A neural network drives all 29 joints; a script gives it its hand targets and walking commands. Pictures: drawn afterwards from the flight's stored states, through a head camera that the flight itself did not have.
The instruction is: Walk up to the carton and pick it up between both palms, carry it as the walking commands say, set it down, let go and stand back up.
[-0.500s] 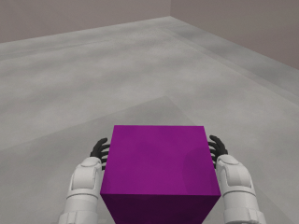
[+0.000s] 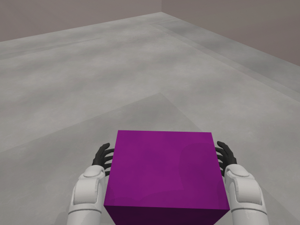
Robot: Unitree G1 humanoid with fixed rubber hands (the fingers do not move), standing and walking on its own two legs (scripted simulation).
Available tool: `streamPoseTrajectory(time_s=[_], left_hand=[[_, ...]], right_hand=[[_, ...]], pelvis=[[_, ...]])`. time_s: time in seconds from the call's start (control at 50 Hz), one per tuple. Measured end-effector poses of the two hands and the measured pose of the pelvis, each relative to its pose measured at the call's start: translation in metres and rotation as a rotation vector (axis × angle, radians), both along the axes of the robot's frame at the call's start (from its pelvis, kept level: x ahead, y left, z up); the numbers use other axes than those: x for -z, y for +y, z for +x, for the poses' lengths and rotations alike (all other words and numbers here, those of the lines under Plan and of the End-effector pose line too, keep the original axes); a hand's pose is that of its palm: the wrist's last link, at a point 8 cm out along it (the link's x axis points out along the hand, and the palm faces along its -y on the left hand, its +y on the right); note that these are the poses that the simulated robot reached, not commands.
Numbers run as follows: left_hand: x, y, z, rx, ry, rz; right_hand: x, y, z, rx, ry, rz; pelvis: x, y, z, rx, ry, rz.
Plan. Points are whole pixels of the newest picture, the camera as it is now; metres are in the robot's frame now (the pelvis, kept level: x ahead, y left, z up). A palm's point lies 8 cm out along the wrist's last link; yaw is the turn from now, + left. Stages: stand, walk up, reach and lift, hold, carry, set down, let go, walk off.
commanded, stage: hold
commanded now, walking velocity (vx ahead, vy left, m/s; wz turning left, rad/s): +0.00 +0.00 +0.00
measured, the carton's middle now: (162, 183) +0.26 -0.02 -0.03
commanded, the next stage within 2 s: carry in 0.30 s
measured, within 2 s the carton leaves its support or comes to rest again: neither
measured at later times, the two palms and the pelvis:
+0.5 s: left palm (92, 166) +0.26 +0.17 +0.06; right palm (223, 155) +0.29 -0.18 +0.06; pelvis +0.01 -0.01 -0.01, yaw +3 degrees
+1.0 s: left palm (91, 170) +0.24 +0.17 +0.07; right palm (231, 164) +0.26 -0.19 +0.07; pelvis +0.03 +0.00 -0.02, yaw +1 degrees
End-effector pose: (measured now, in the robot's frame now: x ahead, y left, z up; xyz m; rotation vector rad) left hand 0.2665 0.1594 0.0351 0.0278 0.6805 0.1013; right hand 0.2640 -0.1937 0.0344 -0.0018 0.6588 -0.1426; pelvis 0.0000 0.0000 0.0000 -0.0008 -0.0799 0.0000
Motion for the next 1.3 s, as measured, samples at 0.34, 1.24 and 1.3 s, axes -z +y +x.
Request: streamPoseTrajectory(time_s=[0.34, 1.24, 1.3], left_hand=[[0.002, 0.002, -0.008, -0.03, 0.007, 0.023], [-0.046, 0.013, -0.059, -0.134, -0.031, -0.083], [-0.042, 0.014, -0.069, -0.132, -0.004, -0.083]], right_hand=[[0.002, 0.002, 0.008, -0.038, 0.009, 0.01], [-0.045, 0.016, -0.04, 0.043, -0.025, 0.123], [-0.04, 0.016, -0.051, 0.048, 0.001, 0.119]], pelvis=[[0.002, -0.01, -0.006, -0.007, 0.002, 0.002], [0.018, -0.002, 0.0, -0.013, 0.09, -0.004], [0.017, -0.001, -0.011, -0.012, 0.089, -0.003]])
